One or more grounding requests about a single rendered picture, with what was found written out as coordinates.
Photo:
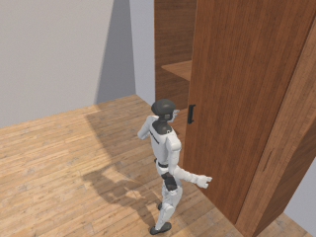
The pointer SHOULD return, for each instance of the robot left hand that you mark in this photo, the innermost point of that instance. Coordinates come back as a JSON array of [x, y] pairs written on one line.
[[174, 115]]

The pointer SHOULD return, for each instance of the robot left upper arm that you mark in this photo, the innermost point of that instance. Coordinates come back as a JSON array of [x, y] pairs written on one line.
[[142, 134]]

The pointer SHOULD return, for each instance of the left robot shin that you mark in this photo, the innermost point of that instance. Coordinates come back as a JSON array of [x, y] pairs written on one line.
[[165, 193]]

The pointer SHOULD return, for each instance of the robot shin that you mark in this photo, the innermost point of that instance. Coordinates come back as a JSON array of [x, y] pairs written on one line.
[[165, 193], [164, 215]]

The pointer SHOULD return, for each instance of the robot right hand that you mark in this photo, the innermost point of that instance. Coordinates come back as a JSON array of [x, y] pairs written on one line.
[[202, 179]]

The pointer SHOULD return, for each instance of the robot right forearm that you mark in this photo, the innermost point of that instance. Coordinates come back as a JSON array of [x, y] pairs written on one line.
[[181, 174]]

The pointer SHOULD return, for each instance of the handle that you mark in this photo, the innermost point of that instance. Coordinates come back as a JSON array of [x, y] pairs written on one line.
[[190, 114], [265, 159]]

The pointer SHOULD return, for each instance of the wardrobe door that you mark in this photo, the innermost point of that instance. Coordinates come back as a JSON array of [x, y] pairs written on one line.
[[295, 107], [245, 53]]

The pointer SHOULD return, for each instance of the right robot shin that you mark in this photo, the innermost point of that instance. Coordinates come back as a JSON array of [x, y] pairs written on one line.
[[164, 215]]

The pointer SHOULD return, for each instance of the robot right upper arm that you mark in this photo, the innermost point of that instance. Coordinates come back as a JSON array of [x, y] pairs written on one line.
[[174, 147]]

